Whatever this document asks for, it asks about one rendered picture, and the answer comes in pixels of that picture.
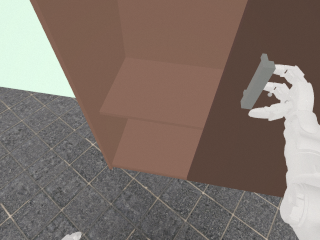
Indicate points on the robot right hand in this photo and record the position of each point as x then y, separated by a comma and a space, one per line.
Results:
299, 97

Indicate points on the right robot forearm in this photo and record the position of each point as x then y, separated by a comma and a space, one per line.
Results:
302, 148

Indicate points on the handle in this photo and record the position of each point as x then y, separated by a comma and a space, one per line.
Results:
261, 77

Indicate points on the wardrobe door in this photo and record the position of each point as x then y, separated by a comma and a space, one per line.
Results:
236, 150

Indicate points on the right robot upper arm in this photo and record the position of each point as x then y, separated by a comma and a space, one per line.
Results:
300, 208

